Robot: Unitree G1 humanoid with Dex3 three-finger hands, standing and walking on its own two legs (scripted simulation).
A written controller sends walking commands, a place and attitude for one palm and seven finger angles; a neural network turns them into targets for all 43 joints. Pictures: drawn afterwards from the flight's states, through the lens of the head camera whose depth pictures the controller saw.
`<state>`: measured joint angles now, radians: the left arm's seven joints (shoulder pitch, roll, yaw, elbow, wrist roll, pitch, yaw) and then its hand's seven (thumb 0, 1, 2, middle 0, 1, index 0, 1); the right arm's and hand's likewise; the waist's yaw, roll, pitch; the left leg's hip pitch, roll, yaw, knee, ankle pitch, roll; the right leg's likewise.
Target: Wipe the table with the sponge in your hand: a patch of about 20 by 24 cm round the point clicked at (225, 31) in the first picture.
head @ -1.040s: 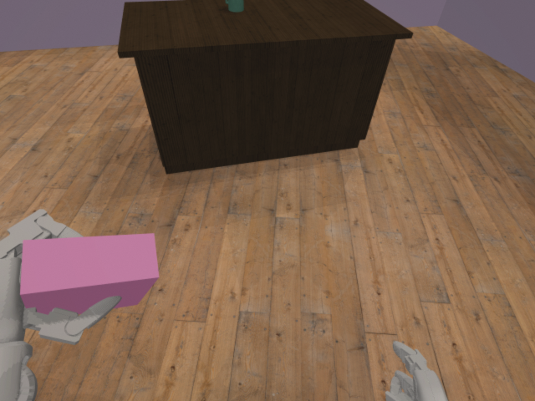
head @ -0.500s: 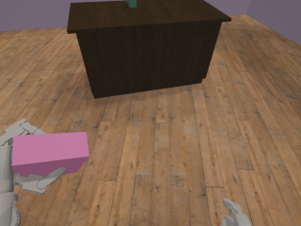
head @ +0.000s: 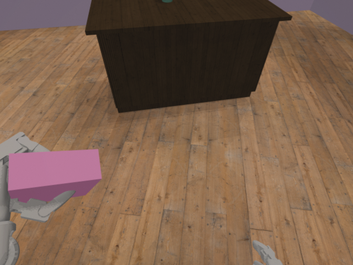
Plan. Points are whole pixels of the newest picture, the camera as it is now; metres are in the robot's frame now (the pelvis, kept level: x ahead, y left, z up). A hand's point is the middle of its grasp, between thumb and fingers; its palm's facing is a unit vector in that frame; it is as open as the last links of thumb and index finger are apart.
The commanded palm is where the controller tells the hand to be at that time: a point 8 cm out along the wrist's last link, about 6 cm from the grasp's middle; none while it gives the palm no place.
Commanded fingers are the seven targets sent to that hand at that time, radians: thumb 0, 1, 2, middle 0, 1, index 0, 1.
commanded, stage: walk to a spot facing it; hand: left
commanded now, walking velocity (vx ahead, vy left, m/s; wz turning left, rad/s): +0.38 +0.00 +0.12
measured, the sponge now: (67, 177) +0.23 +0.20 +0.15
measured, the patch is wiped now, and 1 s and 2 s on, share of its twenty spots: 0.00 0.00 0.00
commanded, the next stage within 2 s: none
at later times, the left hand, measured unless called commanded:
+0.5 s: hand (77, 105) +0.37 +0.22 +0.20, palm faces +0.42 -0.80 -0.43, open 9.2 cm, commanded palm +0.30 +0.27 +0.19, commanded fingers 0.00 0.10 1.30 -1.20 -1.60 -1.20 -1.60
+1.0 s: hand (123, 62) +0.52 +0.16 +0.21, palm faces +0.43 -0.73 -0.52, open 9.2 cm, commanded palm +0.45 +0.21 +0.19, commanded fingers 0.00 0.10 1.30 -1.20 -1.60 -1.20 -1.60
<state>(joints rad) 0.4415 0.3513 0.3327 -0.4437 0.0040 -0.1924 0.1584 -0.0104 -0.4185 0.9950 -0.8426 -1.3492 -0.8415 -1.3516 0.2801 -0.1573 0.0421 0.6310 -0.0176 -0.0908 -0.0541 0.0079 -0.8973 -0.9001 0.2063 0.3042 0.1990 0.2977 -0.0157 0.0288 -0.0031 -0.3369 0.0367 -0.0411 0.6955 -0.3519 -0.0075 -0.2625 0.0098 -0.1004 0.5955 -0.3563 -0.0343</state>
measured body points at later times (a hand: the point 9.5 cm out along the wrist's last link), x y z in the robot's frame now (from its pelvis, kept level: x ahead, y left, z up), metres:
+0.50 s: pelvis +0.15 -0.02 +0.01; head +0.18 -0.02 +0.46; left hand +0.34 +0.26 +0.22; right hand +0.35 -0.21 -0.08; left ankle +0.16 +0.13 -0.72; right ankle +0.18 -0.13 -0.67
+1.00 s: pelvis +0.32 -0.09 +0.02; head +0.37 -0.10 +0.46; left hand +0.49 +0.19 +0.23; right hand +0.50 -0.34 -0.08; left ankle +0.41 +0.06 -0.67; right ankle +0.27 -0.15 -0.72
